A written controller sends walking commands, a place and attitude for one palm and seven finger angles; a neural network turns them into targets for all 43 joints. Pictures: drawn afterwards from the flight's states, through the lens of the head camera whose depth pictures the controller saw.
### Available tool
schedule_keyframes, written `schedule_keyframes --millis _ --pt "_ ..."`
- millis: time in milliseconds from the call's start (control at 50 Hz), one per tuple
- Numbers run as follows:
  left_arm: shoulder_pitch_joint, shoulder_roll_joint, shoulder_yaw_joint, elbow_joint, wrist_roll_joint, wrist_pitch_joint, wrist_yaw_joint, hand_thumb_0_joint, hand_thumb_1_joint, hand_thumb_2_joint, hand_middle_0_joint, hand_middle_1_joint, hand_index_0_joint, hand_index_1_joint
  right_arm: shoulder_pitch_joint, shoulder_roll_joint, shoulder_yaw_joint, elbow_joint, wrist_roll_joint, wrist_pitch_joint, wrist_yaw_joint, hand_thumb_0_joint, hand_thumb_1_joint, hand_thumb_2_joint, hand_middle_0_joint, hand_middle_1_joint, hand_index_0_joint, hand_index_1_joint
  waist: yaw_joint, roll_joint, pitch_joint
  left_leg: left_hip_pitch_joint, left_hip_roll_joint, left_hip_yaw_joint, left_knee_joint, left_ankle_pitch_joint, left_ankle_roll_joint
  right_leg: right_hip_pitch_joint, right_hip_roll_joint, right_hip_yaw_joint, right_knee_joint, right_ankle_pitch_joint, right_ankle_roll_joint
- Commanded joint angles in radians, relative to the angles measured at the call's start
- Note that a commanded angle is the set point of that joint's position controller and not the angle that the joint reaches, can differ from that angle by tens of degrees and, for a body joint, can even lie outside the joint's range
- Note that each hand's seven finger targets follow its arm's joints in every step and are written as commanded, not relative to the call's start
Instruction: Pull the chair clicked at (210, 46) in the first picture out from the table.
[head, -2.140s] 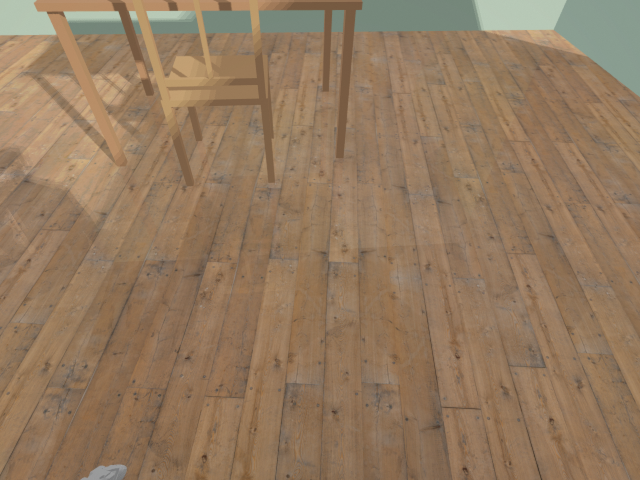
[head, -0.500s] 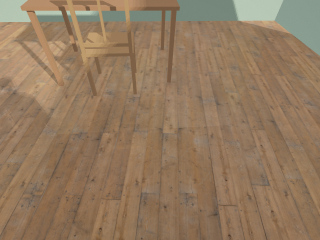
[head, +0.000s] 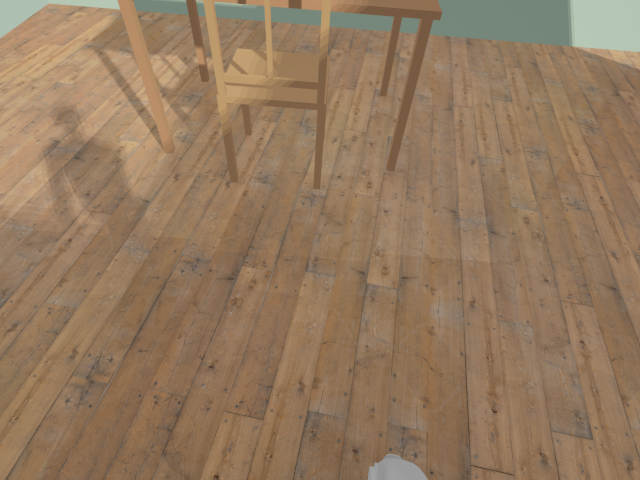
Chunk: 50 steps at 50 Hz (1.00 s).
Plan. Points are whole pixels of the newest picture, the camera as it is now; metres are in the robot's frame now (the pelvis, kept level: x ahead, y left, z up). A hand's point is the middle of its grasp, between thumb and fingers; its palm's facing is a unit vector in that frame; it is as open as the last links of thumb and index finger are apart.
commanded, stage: walk to a spot facing it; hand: left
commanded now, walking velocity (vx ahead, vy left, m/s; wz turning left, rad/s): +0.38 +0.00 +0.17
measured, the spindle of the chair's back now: (268, 26) +1.45 +0.20 -0.07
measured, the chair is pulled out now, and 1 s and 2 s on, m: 0.00 0.00 0.00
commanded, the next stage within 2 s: turn to face it in 1.30 s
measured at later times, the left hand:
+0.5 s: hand (212, 455) +0.19 +0.16 -0.19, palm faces +0.18 -0.96 -0.20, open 7.2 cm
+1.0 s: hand (214, 274) +0.50 +0.22 -0.17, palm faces +0.16 -0.97 -0.18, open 7.3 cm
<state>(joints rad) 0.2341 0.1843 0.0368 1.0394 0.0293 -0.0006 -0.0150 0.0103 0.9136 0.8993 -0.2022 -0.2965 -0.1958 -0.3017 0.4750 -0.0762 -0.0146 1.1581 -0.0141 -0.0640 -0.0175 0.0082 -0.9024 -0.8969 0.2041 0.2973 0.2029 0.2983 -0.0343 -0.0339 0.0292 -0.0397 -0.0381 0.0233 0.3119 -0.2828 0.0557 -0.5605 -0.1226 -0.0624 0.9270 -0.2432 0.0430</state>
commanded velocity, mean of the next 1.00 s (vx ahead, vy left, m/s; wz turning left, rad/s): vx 0.38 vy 0.00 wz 0.13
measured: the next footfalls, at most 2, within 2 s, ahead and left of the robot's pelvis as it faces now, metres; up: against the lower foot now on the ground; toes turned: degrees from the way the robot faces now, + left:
right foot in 0.18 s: +0.23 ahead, -0.16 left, +0.00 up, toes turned -5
left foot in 0.58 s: +0.38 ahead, +0.12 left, +0.00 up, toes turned +19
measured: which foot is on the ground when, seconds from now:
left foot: down 0.00-0.18, up 0.20-0.56, down 0.58-1.00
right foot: up 0.00-0.16, down 0.18-0.60, up 0.62-1.00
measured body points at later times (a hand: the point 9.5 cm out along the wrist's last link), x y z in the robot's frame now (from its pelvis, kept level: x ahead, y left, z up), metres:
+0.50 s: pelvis +0.23 -0.03 -0.01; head +0.24 -0.01 +0.44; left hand +0.18 +0.21 -0.17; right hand +0.35 -0.27 -0.14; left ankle +0.30 +0.11 -0.72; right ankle +0.19 -0.15 -0.74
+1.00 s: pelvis +0.45 +0.02 +0.00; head +0.47 +0.03 +0.44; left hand +0.50 +0.27 -0.15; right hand +0.43 -0.21 -0.16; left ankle +0.35 +0.10 -0.74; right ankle +0.60 -0.10 -0.71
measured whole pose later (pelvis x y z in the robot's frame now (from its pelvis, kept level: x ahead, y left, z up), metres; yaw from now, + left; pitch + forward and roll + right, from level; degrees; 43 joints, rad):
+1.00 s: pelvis +0.45 +0.02 +0.00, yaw +10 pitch -1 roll +1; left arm 0.15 0.19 0.06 1.02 0.03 0.00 -0.02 0.01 0.92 0.90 -0.20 -0.30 -0.19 -0.30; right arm 0.39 -0.14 -0.05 1.13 -0.02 -0.06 -0.01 0.00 -0.92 -0.90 0.20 0.30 0.20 0.30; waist -0.03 -0.03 0.05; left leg 0.02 0.00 0.16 0.31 -0.32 0.01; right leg -0.52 -0.14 -0.10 0.72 -0.18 0.03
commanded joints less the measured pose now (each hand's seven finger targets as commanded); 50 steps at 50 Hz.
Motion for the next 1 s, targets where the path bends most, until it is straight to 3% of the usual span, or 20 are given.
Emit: schedule_keyframes --millis 0,60,120,140,160,180,200,240,300,460,520,540,560,580,600,640,700,840,940,980 --pt "-0.168 0.032 0.015 -0.111 -0.008 -0.037 -0.004 0.0 0.9 0.9 -0.2 -0.3 -0.2 -0.3 0.081 -0.18 -0.045 -0.017 -0.004 -0.019 -0.014 0.0 -0.9 -0.9 0.2 0.3 0.2 0.3 -0.027 0.153 0.119 -0.017 0.252 -0.173 -0.129 0.252 0.136 -0.06 0.003 -0.031 -0.174 0.036 0.005" --pt "-0.199 0.031 0.023 -0.128 -0.008 -0.047 -0.005 0.0 0.9 0.9 -0.2 -0.3 -0.2 -0.3 0.078 -0.19 -0.05 -0.012 -0.013 -0.017 -0.014 0.0 -0.9 -0.9 0.2 0.3 0.2 0.3 -0.027 0.154 0.116 -0.033 0.271 -0.181 -0.081 0.335 0.126 0.051 0.032 -0.043 -0.273 0.015 -0.022" --pt "0.068 0.086 0.042 -0.052 -0.003 -0.066 -0.001 0.0 0.9 0.9 -0.2 -0.3 -0.2 -0.3 0.037 -0.209 -0.055 -0.02 -0.005 -0.013 -0.013 0.0 -0.9 -0.9 0.2 0.3 0.2 0.3 0.099 0.083 -0.025 -0.094 0.198 -0.106 0.253 0.529 0.064 0.451 0.088 -0.071 -0.407 0.075 -0.057" --pt "0.219 0.175 0.064 -0.013 0.007 -0.079 0.013 0.0 0.9 0.9 -0.2 -0.3 -0.2 -0.3 0.05 -0.177 -0.05 -0.039 0.004 -0.015 -0.002 0.0 -0.9 -0.9 0.2 0.3 0.2 0.3 0.155 -0.066 -0.13 -0.32 0.133 -0.05 0.532 0.317 0.019 0.729 -0.096 0.139 -0.453 0.004 -0.12" --pt "0.349 0.284 0.088 0.021 0.002 -0.078 0.026 0.0 0.9 0.9 -0.2 -0.3 -0.2 -0.3 0.063 -0.123 -0.038 -0.079 0.011 -0.02 0.002 0.0 -0.9 -0.9 0.2 0.3 0.2 0.3 0.166 -0.257 -0.239 -0.543 0.0 0.0 0.863 -0.241 -0.013 0.871 -0.384 0.572 -0.602 -0.002 -0.214" --pt "0.305 0.272 0.082 0.014 -0.011 -0.071 0.027 0.0 0.9 0.9 -0.2 -0.3 -0.2 -0.3 -0.005 -0.148 -0.049 -0.089 0.007 -0.015 0.005 0.0 -0.9 -0.9 0.2 0.3 0.2 0.3 0.159 -0.133 -0.175 -0.572 0.062 -0.057 0.991 -0.252 0.006 0.743 -0.39 0.583 -0.669 -0.187 -0.246" --pt "0.212 0.234 0.07 -0.007 -0.006 -0.072 0.026 0.0 0.9 0.9 -0.2 -0.3 -0.2 -0.3 -0.076 -0.129 -0.052 -0.109 0.002 -0.011 0.015 0.0 -0.9 -0.9 0.2 0.3 0.2 0.3 0.138 -0.143 -0.082 -0.623 0.102 -0.052 1.054 -0.176 0.003 0.6 -0.36 0.56 -0.715 -0.325 -0.23" --pt "0.083 0.111 0.039 -0.026 0.0 -0.075 0.034 0.0 0.9 0.9 -0.2 -0.3 -0.2 -0.3 -0.136 -0.113 -0.052 -0.116 -0.009 0.01 0.025 0.0 -0.9 -0.9 0.2 0.3 0.2 0.3 0.067 -0.06 0.071 -0.58 0.174 -0.067 1.007 -0.066 -0.005 0.333 -0.302 0.34 -0.745 -0.277 -0.189" --pt "0.07 0.075 0.022 -0.022 0.004 -0.086 0.035 0.0 0.9 0.9 -0.2 -0.3 -0.2 -0.3 -0.098 -0.093 -0.048 -0.107 -0.013 0.041 0.033 0.0 -0.9 -0.9 0.2 0.3 0.2 0.3 0.008 -0.073 0.045 -0.503 0.182 -0.018 0.846 -0.01 -0.042 0.259 -0.221 0.098 -0.742 -0.053 -0.153" --pt "0.145 0.142 0.028 0.01 0.002 -0.082 0.026 0.0 0.9 0.9 -0.2 -0.3 -0.2 -0.3 -0.308 -0.116 -0.039 -0.198 -0.01 0.026 0.065 0.0 -0.9 -0.9 0.2 0.3 0.2 0.3 0.056 -0.071 0.054 -0.414 0.136 0.104 0.388 0.067 -0.041 0.399 -0.185 -0.015 -0.696 0.101 -0.155" --pt "0.147 0.159 0.032 0.021 -0.006 -0.073 0.026 0.0 0.9 0.9 -0.2 -0.3 -0.2 -0.3 -0.229 -0.166 -0.046 -0.178 -0.014 0.015 0.055 0.0 -0.9 -0.9 0.2 0.3 0.2 0.3 -0.005 -0.035 0.023 -0.179 0.081 0.158 0.249 0.074 -0.02 0.381 -0.155 -0.08 -0.513 0.277 -0.127" --pt "0.145 0.141 0.028 0.018 -0.008 -0.071 0.023 0.0 0.9 0.9 -0.2 -0.3 -0.2 -0.3 -0.092 -0.23 -0.064 -0.141 -0.018 0.009 0.046 0.0 -0.9 -0.9 0.2 0.3 0.2 0.3 -0.066 0.091 -0.059 0.035 0.109 0.097 0.185 0.075 0.003 0.306 -0.11 -0.129 -0.276 0.307 -0.094" --pt "0.17 0.09 0.023 -0.009 -0.02 -0.068 0.013 0.0 0.9 0.9 -0.2 -0.3 -0.2 -0.3 0.039 -0.358 -0.095 -0.115 -0.03 0.003 0.031 0.0 -0.9 -0.9 0.2 0.3 0.2 0.3 -0.105 0.359 -0.153 0.235 0.361 -0.285 0.073 0.074 0.096 0.072 0.032 -0.187 0.071 -0.026 -0.032" --pt "0.107 0.102 0.016 -0.051 -0.013 -0.072 0.015 0.0 0.9 0.9 -0.2 -0.3 -0.2 -0.3 0.08 -0.389 -0.094 -0.097 -0.015 0.011 0.022 0.0 -0.9 -0.9 0.2 0.3 0.2 0.3 -0.114 0.372 -0.145 0.238 0.479 -0.468 -0.044 0.079 0.17 -0.061 0.08 -0.079 0.274 -0.356 -0.037" --pt "0.043 0.107 0.019 -0.056 -0.014 -0.066 0.017 0.0 0.9 0.9 -0.2 -0.3 -0.2 -0.3 0.014 -0.361 -0.088 -0.103 -0.006 0.009 0.01 0.0 -0.9 -0.9 0.2 0.3 0.2 0.3 -0.1 0.265 -0.092 0.159 0.488 -0.453 -0.057 0.062 0.175 -0.124 0.028 -0.005 0.355 -0.3 -0.044" --pt "0.037 0.1 0.024 -0.024 -0.007 -0.06 0.001 0.0 0.9 0.9 -0.2 -0.3 -0.2 -0.3 -0.121 -0.273 -0.065 -0.141 -0.004 -0.003 0.005 0.0 -0.9 -0.9 0.2 0.3 0.2 0.3 -0.029 0.111 -0.003 -0.002 0.415 -0.291 -0.077 0.088 0.125 -0.102 -0.041 0.037 0.334 -0.145 -0.033" --pt "0.122 0.051 0.019 0.011 0.002 -0.031 0.0 0.0 0.9 0.9 -0.2 -0.3 -0.2 -0.3 -0.174 -0.222 -0.049 -0.135 -0.001 -0.019 0.002 0.0 -0.9 -0.9 0.2 0.3 0.2 0.3 0.036 0.146 -0.012 -0.095 0.325 -0.102 -0.112 0.161 0.092 0.001 -0.048 0.023 0.229 -0.05 -0.01" --pt "-0.038 0.042 0.025 -0.051 0.0 -0.019 -0.009 0.0 0.9 0.9 -0.2 -0.3 -0.2 -0.3 -0.092 -0.208 -0.058 -0.093 0.001 -0.024 0.0 0.0 -0.9 -0.9 0.2 0.3 0.2 0.3 0.018 0.129 0.083 -0.044 0.297 -0.041 -0.164 0.215 0.112 -0.062 -0.046 -0.01 -0.053 0.075 0.012" --pt "-0.155 0.043 0.025 -0.093 -0.005 -0.029 -0.011 0.0 0.9 0.9 -0.2 -0.3 -0.2 -0.3 -0.041 -0.218 -0.063 -0.06 -0.01 -0.017 0.0 0.0 -0.9 -0.9 0.2 0.3 0.2 0.3 -0.008 0.158 0.104 0.006 0.316 -0.02 -0.113 0.279 0.104 -0.007 -0.008 -0.038 -0.24 0.069 -0.019" --pt "-0.144 0.051 0.03 -0.098 -0.005 -0.036 -0.013 0.0 0.9 0.9 -0.2 -0.3 -0.2 -0.3 -0.051 -0.228 -0.063 -0.056 -0.016 -0.014 -0.003 0.0 -0.9 -0.9 0.2 0.3 0.2 0.3 0.01 0.147 0.101 -0.009 0.328 -0.022 -0.062 0.303 0.093 0.086 0.013 -0.047 -0.301 0.037 -0.041"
